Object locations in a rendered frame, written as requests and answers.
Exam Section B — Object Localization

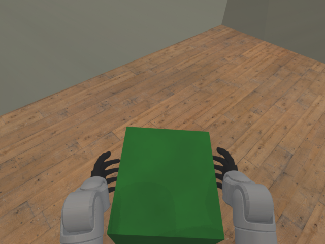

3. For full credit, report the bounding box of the left robot forearm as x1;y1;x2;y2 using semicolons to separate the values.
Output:
60;176;110;244

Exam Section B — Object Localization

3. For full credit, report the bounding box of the left robot hand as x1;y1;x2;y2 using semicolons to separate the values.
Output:
91;151;120;193

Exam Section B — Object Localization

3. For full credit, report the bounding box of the carton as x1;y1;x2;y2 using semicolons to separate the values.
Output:
107;127;224;244

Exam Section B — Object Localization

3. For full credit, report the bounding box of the right robot forearm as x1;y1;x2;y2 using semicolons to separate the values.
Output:
222;170;277;244

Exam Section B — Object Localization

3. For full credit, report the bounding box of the right robot hand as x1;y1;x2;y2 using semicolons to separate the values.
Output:
213;147;238;189

